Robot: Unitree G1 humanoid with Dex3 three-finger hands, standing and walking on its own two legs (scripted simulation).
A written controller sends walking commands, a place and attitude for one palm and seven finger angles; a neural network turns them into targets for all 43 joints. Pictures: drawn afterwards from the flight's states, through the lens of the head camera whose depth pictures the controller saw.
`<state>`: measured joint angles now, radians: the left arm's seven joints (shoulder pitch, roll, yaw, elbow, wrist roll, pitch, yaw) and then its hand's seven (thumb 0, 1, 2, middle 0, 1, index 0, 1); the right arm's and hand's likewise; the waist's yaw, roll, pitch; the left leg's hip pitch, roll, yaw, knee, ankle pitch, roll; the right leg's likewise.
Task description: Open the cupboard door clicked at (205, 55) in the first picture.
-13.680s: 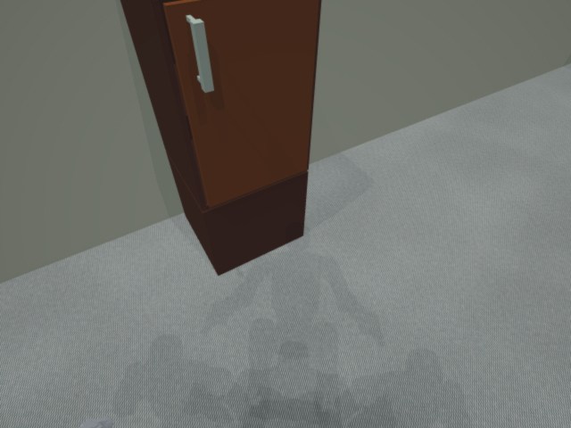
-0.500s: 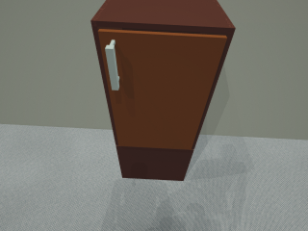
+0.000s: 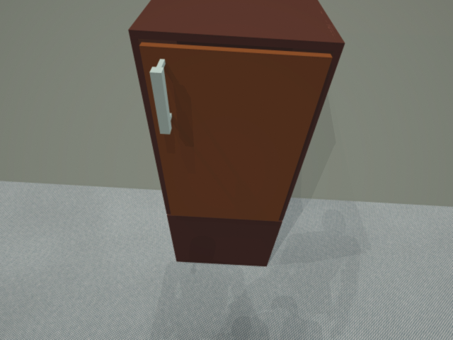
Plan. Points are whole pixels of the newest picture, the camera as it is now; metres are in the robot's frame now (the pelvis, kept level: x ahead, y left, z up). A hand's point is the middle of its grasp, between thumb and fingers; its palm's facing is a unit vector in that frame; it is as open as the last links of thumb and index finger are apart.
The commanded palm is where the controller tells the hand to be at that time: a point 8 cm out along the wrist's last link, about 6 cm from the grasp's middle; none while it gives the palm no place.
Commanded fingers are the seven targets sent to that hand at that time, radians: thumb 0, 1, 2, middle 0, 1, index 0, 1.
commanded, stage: raise the hand with hooked fingers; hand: left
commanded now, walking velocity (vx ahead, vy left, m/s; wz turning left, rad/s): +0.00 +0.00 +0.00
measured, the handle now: (163, 97) +0.55 +0.18 +0.15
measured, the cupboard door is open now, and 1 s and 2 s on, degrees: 0 0 0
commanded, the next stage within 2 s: none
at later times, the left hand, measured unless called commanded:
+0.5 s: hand (130, 313) +0.17 +0.17 -0.03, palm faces +0.09 -1.00 +0.00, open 8.7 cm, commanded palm +0.14 +0.24 +0.00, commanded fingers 0.00 0.36 0.67 -0.24 -0.64 -0.24 -0.64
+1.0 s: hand (94, 252) +0.23 +0.23 +0.06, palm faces +0.08 -0.99 -0.08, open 11.7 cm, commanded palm +0.20 +0.28 +0.07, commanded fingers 0.00 -0.22 0.42 -0.28 -1.02 -0.28 -1.02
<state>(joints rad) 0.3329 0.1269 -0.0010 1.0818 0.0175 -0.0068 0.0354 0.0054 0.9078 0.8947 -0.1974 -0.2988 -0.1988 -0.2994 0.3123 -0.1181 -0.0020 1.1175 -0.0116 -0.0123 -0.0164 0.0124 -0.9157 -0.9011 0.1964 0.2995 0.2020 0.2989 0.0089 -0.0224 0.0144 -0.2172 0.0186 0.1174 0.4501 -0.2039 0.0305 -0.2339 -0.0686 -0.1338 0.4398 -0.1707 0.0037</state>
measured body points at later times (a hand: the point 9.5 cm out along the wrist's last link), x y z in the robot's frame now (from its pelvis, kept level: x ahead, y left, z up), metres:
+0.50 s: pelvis +0.02 -0.01 -0.06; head +0.03 +0.00 +0.39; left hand +0.16 +0.23 -0.02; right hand +0.26 -0.25 -0.07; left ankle +0.03 +0.10 -0.74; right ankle +0.04 -0.12 -0.74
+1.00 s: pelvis +0.04 -0.01 -0.03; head +0.06 -0.01 +0.42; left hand +0.22 +0.29 +0.07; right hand +0.22 -0.24 -0.11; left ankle +0.03 +0.10 -0.74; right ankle +0.04 -0.12 -0.74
